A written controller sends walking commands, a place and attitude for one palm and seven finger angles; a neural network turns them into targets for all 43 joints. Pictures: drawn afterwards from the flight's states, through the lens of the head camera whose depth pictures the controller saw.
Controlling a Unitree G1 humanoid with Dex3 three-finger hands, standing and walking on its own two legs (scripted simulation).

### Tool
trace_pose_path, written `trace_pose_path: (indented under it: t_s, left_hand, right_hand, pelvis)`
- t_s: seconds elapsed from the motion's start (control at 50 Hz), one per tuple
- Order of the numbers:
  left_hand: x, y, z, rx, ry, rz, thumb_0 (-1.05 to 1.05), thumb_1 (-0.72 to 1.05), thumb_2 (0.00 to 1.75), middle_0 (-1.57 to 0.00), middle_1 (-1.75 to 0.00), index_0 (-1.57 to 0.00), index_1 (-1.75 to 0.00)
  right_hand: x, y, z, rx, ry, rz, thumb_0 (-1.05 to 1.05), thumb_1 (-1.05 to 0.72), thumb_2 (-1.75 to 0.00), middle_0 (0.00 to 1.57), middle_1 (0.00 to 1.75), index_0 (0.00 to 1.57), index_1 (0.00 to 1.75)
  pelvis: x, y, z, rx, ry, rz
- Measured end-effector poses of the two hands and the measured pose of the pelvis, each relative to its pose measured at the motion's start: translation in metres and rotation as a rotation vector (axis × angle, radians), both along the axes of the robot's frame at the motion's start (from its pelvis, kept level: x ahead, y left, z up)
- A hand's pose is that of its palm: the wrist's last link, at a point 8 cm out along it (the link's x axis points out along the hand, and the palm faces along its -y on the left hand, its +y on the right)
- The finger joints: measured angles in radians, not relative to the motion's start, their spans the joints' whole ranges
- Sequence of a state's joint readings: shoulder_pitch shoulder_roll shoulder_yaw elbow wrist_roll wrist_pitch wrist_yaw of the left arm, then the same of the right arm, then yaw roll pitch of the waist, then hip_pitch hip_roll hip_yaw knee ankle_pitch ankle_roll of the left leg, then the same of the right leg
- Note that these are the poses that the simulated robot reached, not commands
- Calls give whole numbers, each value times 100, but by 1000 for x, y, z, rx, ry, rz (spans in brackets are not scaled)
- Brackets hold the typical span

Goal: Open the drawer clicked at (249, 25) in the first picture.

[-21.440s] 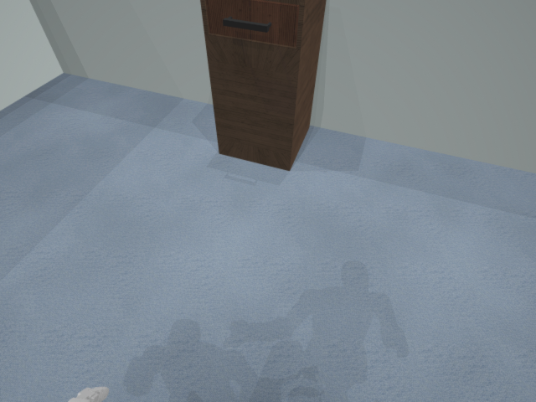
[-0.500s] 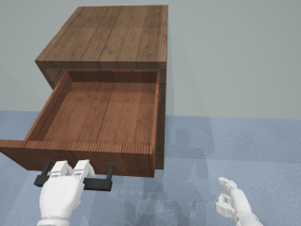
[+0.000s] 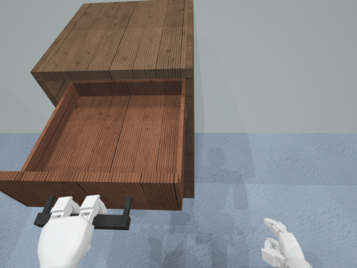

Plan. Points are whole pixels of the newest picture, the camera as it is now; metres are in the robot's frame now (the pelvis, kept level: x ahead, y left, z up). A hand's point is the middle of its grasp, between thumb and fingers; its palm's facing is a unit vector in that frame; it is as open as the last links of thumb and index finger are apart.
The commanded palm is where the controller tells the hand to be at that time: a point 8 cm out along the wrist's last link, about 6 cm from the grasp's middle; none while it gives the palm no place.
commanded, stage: open the thumb to release the handle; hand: left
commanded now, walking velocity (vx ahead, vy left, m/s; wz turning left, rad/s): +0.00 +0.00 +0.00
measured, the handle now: (86, 210) +0.22 +0.22 +0.03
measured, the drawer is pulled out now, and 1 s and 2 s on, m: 0.30 0.29 0.29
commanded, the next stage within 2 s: lift the hand off the handle in 0.54 s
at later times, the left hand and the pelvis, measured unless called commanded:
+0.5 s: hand (81, 240) +0.17 +0.22 +0.01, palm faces +0.01 -0.11 -0.99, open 11.4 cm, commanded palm +0.15 +0.22 +0.06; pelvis -0.01 +0.00 +0.01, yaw +2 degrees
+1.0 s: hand (84, 234) +0.18 +0.22 +0.01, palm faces +0.02 -0.10 -0.99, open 13.6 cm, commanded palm +0.16 +0.22 +0.07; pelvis -0.02 -0.01 +0.01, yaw +2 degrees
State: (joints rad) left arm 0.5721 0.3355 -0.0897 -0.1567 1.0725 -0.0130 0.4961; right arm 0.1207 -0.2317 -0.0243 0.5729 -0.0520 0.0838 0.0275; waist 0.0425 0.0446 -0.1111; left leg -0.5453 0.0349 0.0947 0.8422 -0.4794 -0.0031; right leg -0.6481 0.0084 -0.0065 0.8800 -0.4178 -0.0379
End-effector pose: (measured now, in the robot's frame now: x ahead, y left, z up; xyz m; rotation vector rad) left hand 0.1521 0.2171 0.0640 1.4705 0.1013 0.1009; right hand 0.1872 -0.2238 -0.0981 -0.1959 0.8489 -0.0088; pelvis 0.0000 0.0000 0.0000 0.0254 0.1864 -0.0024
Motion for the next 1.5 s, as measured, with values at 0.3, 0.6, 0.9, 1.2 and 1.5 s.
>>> trace_pose_path:
  t_s: [0.3,0.6,0.9,1.2,1.5]
  left_hand:
    - [8,7,0,-5,-2,103,-1,46,72,-35,-131,-42,-131]
    - [-4,3,2,-9,-13,47,0,-34,37,-30,-122,-34,-121]
    - [7,0,1,0,-21,53,0,-49,31,-31,-120,-34,-123]
    - [7,-1,31,-11,-57,47,-1,-49,30,-32,-120,-35,-122]
    - [9,-4,67,-13,-50,31,-1,-49,30,-32,-120,-37,-122]
  right_hand:
    - [12,12,9,-14,-37,46,1,-91,-89,20,30,20,30]
    - [10,16,14,-10,-58,75,1,-91,-89,20,30,20,30]
    - [-9,12,5,-15,-7,43,1,-91,-89,20,30,20,30]
    - [-1,11,19,-5,-47,34,1,-91,-89,20,30,20,30]
    - [22,30,36,40,-90,94,1,-91,-89,20,30,20,30]
  pelvis:
    - [-9,-4,7,-4,-43,41]
    - [-16,-4,7,-3,-51,38]
    - [-21,-4,8,-1,-56,44]
    - [-20,-4,16,0,-94,38]
    - [-13,-6,28,-1,-150,39]
